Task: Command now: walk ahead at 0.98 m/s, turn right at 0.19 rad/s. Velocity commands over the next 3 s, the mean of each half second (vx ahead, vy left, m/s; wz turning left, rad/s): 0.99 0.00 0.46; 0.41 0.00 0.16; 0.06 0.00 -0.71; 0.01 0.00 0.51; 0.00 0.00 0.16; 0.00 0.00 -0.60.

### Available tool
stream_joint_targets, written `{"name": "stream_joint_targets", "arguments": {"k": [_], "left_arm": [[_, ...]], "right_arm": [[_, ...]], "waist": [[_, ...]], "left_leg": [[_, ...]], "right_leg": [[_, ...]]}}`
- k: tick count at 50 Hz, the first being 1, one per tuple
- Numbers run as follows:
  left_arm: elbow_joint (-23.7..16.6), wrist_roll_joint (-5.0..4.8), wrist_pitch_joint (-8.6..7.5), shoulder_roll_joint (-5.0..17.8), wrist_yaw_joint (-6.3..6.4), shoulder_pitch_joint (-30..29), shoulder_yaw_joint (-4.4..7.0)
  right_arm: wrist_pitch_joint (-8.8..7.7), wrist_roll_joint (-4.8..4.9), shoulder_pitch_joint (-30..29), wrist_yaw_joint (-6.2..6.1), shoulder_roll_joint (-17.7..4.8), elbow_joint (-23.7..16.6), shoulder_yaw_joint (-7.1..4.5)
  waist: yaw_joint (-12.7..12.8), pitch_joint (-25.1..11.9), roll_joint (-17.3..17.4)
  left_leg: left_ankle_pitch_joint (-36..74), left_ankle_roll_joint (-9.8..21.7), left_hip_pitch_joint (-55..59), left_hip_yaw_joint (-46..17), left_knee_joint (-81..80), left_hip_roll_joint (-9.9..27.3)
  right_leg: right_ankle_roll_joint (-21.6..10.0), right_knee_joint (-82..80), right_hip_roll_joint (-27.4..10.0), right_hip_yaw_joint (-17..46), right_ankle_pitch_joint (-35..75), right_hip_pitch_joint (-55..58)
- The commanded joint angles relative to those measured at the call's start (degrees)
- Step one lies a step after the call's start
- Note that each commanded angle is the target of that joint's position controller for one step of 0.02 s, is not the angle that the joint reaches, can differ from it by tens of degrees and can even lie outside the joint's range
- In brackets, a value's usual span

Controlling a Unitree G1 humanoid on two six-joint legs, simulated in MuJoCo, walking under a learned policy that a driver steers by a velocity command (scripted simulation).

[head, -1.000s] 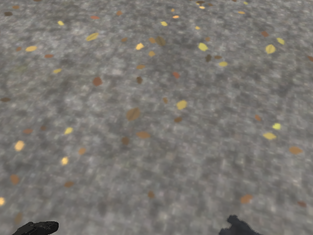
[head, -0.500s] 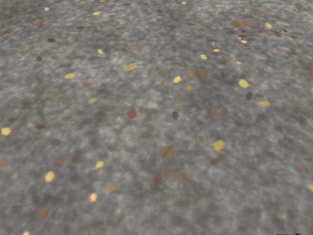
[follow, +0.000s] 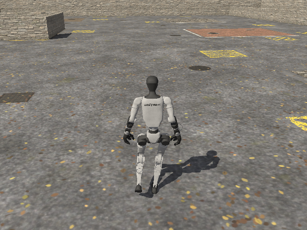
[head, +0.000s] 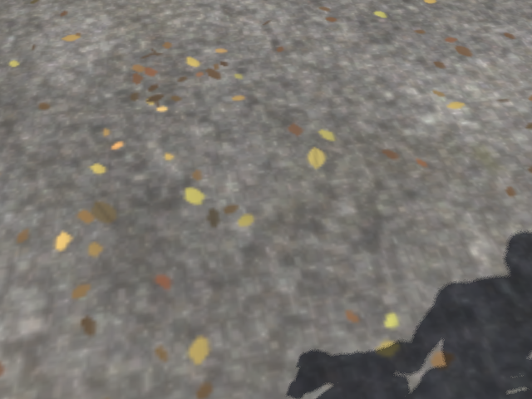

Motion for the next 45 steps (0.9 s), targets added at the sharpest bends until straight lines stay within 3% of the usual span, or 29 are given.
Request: {"name": "stream_joint_targets", "arguments": {"k": [1,5,10,11,13,15,16,17,18,19,20,21,23,24,27,29,31,32,33,34,35,36,37,38,39,40,41,43,45], "left_arm": [[-2.3,-0.28,-3.87,4.8,1.04,3.1,0.86],[1.0,-0.76,-6.71,4.3,-0.50,7.6,0.58],[3.1,-1.48,-8.51,3.7,0.25,10.3,-0.74],[2.4,-1.45,-8.45,5.1,0.90,8.3,-0.62],[2.8,-0.83,-7.95,7.5,2.82,9.0,-0.08],[1.4,0.84,-5.62,9.5,4.24,3.9,0.77],[-0.2,1.05,-4.56,11.1,4.53,-2.8,1.48],[-1.1,1.37,-5.01,5.3,3.16,-7.4,0.08],[-6.2,0.17,-6.37,-2.7,2.27,-2.7,-2.24],[-8.9,-0.72,-7.55,-0.3,1.62,1.3,-3.23],[-8.2,0.38,-8.33,3.3,1.09,-2.1,-3.26],[-8.1,1.02,-8.21,3.8,0.78,-3.5,-3.12],[-9.0,2.96,-5.67,2.8,0.54,-4.3,-3.85],[-9.4,3.08,-4.39,2.2,0.40,-4.7,-4.30],[-13.4,1.62,-4.27,1.0,-0.20,-13.6,-5.31],[-14.6,0.52,-4.64,-1.4,-0.10,-16.5,-5.98],[-14.6,-0.23,-4.73,-0.8,0.47,-16.6,-5.65],[-17.3,-2.45,-7.04,0.9,1.31,-20.2,-3.65],[-17.0,-3.23,-7.65,2.8,1.77,-18.7,-2.56],[-15.6,-2.83,-8.16,3.9,2.07,-13.9,-1.66],[-12.6,-1.97,-8.52,5.3,2.10,-4.6,-0.74],[-8.5,-0.72,-8.46,6.6,1.79,8.5,-0.60],[-5.0,1.08,-8.01,7.4,0.43,12.1,-0.82],[-4.7,-0.11,-7.47,6.3,-0.41,13.0,-0.09],[-5.7,-2.17,-6.92,6.4,-0.62,4.4,0.63],[-8.0,-2.98,-6.08,3.5,-0.22,-2.5,0.17],[-8.5,-2.92,-5.64,2.8,0.18,-4.3,-0.39],[-7.5,-2.35,-4.82,5.6,0.47,-2.9,0.65],[-7.2,-1.99,-4.01,5.8,0.82,-3.1,1.15]], "right_arm": [[1.60,-0.50,4.5,0.90,-7.5,-2.2,-1.15],[2.73,1.52,-7.5,2.19,-5.9,-4.5,-0.86],[1.14,2.03,-13.8,3.62,-4.3,-4.9,-0.20],[1.54,2.72,-9.6,3.70,-6.1,-2.4,-0.85],[1.83,1.40,-7.7,3.65,-7.4,-2.1,-1.04],[2.48,0.97,9.4,2.80,-12.8,3.7,-3.43],[2.65,1.05,24.0,2.23,-15.6,7.3,-5.08],[3.07,1.88,26.7,1.41,-15.5,9.6,-5.57],[3.23,0.85,19.0,1.13,-17.1,8.2,-5.90],[3.29,0.50,14.7,0.77,-16.9,5.4,-6.21],[3.35,0.69,11.1,0.40,-12.8,3.9,-5.79],[3.28,0.70,7.9,0.39,-10.8,4.1,-5.23],[1.61,1.07,7.0,-0.10,-11.0,4.3,-4.78],[0.80,1.26,6.4,0.05,-11.0,4.3,-4.55],[-0.32,1.73,6.0,0.18,-12.7,4.1,-5.28],[0.31,2.67,8.7,0.52,-12.9,5.3,-5.84],[1.29,2.69,11.7,0.68,-13.6,6.2,-6.48],[1.27,5.95,14.0,-0.90,-8.1,5.6,-5.10],[1.32,5.20,13.8,-1.63,-9.7,6.6,-5.00],[1.68,4.18,11.8,-2.36,-11.5,6.4,-5.55],[2.04,3.03,8.5,-2.82,-12.0,5.1,-5.62],[2.12,1.23,5.4,-2.84,-7.7,2.7,-4.16],[1.81,1.33,20.9,-1.64,0.1,4.9,-2.02],[1.85,1.58,25.5,-0.52,-4.1,6.8,-1.90],[2.20,3.61,19.5,-0.04,-6.7,4.7,-2.33],[2.20,1.85,7.5,-0.85,-10.4,1.6,-2.92],[2.04,0.83,-0.8,-1.54,-11.8,-1.1,-3.63],[1.92,0.13,-3.5,-1.92,-8.7,-4.6,-3.04],[1.74,0.75,-2.3,-2.30,-5.6,-5.2,-2.02]], "waist": [[-0.9,-1.1,4.7],[2.4,6.2,1.6],[4.3,3.3,-0.4],[2.6,-2.8,-1.9],[-0.1,-2.3,-6.4],[-9.6,-9.3,-6.8],[-18.4,-11.9,-4.5],[-17.4,-8.8,6.5],[-5.6,-9.8,19.4],[-3.7,-18.2,13.3],[-3.0,-10.9,-0.2],[0.5,-3.9,-6.3],[4.1,1.7,-7.4],[5.1,3.4,-6.5],[2.9,6.2,-2.2],[-0.6,2.2,0.3],[-3.2,-2.5,3.4],[-4.1,-4.3,0.7],[-2.1,-6.3,2.8],[1.0,-8.9,6.4],[6.1,-13.6,8.0],[11.0,-21.8,6.1],[3.5,-30.7,-14.6],[4.9,-34.9,-12.5],[2.8,-28.4,-11.5],[4.2,-19.4,-1.1],[4.1,-12.6,3.2],[1.7,-8.8,0.8],[-0.5,-9.4,-1.3]], "left_leg": [[0.4,0.2,-13.3,-1.3,-3.8,4.3],[12.0,2.0,-19.0,1.1,-20.5,2.2],[30.4,6.0,-11.1,10.0,-41.1,-4.3],[30.5,5.9,-5.3,11.6,-41.1,-8.8],[24.9,7.8,-3.9,13.2,-43.3,-10.3],[18.4,9.6,12.3,12.1,-43.7,-13.9],[17.9,14.1,23.5,5.9,-48.3,-10.4],[15.2,15.5,31.2,0.8,-47.1,-7.2],[27.3,23.1,41.5,-20.6,-43.6,0.6],[2.0,29.5,45.9,-41.2,-59.2,8.2],[-11.0,26.3,36.0,-42.7,-67.8,8.1],[-11.2,22.6,24.1,-38.0,-70.2,5.8],[-4.1,20.9,9.8,-31.2,-71.2,1.2],[-3.3,20.1,2.9,-27.3,-72.7,-1.2],[25.3,17.7,-5.5,-18.7,-72.2,-6.2],[41.9,12.2,-1.8,-14.1,-66.1,-9.8],[47.6,8.4,4.5,-14.7,-60.6,-10.9],[35.5,6.6,5.0,-19.9,-58.7,-10.4],[37.1,5.9,10.6,-19.6,-56.7,-8.7],[40.8,4.4,15.1,-17.8,-50.8,-8.2],[42.9,1.9,16.4,-14.7,-39.9,-8.9],[25.6,-0.8,10.0,-11.7,-22.5,-10.5],[-22.9,-3.8,-7.0,-12.0,0.0,-19.2],[-19.9,-3.8,-9.0,-15.5,5.1,-15.4],[-15.8,-3.8,-17.1,-11.3,7.1,-9.9],[-10.2,-3.7,-17.1,-6.5,1.7,-7.5],[-7.8,-3.8,-17.4,-5.2,-1.8,-7.3],[-7.5,-3.9,-13.4,-5.3,-9.6,-7.6],[-8.3,-4.2,-8.5,-4.3,-22.6,-7.6]], "right_leg": [[-5.9,-27.1,-19.9,26.0,2.7,6.9],[1.8,-32.6,-13.7,9.0,23.0,6.2],[8.0,-35.3,-13.9,-1.7,53.8,15.7],[9.4,-31.9,-13.0,-3.1,68.6,20.6],[11.8,-23.0,-18.2,-4.2,87.9,26.5],[12.0,-1.7,-19.1,-3.7,90.2,25.3],[11.8,23.6,-17.3,-4.1,82.7,17.5],[10.2,49.0,-7.0,-3.3,19.2,0.5],[12.4,65.6,-2.5,5.3,-13.1,-23.7],[11.6,64.7,-4.8,13.7,-11.3,-31.0],[9.8,56.3,-8.6,14.6,-4.7,-30.5],[9.3,49.4,-11.0,12.8,-1.8,-26.9],[11.4,41.0,-13.8,12.1,-2.9,-21.4],[12.4,35.1,-15.2,10.8,-3.1,-18.1],[14.5,14.7,-15.1,5.6,8.3,-10.4],[13.5,2.5,-10.9,2.8,19.6,-4.3],[12.5,-3.3,-6.7,2.3,23.0,0.0],[13.3,-11.5,-3.8,7.0,24.1,5.0],[13.0,-13.7,-3.8,6.3,27.4,5.9],[12.0,-15.5,-4.5,5.9,32.6,8.9],[10.7,-16.1,-6.7,5.3,41.0,16.5],[7.0,-9.4,-16.2,12.6,54.4,31.2],[-7.7,-5.1,-34.3,39.6,73.8,49.1],[-10.4,-7.4,-34.3,47.3,68.6,48.8],[-12.1,-10.8,-33.4,46.8,45.1,44.9],[-8.2,-14.9,-27.1,40.9,36.3,31.9],[-6.1,-16.9,-23.5,36.4,36.1,22.0],[-4.8,-18.9,-19.0,32.5,41.1,13.0],[-3.8,-18.6,-16.5,28.5,45.3,7.2]]}}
